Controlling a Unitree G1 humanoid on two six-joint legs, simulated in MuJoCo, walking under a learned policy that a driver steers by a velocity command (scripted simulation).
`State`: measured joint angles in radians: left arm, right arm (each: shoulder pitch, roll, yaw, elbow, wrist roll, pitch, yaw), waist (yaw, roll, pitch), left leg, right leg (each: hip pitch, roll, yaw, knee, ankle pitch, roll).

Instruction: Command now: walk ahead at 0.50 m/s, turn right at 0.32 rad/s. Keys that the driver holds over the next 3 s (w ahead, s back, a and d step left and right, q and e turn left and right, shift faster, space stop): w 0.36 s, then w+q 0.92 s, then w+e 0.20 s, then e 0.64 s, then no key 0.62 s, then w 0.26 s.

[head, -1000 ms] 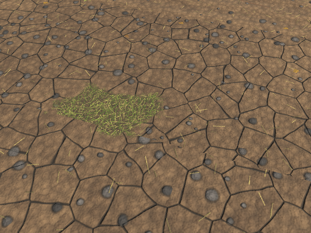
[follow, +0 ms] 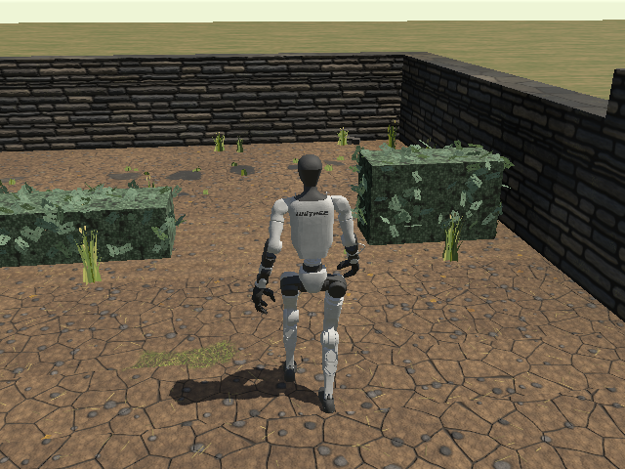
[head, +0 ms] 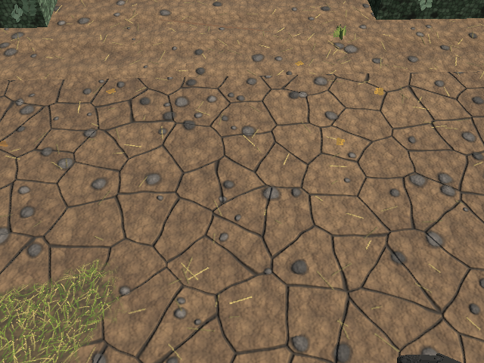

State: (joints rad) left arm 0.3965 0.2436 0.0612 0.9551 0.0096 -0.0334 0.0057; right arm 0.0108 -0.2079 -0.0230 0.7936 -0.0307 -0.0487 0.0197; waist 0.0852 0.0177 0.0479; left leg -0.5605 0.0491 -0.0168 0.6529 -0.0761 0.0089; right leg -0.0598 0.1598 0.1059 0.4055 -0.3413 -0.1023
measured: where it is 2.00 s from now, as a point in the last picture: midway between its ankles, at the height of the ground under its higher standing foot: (233, 240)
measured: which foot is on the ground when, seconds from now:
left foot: up 0.00-0.04, down 0.06-0.64, up 0.66-1.00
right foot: down 0.00-0.08, up 0.10-0.62, down 0.64-1.00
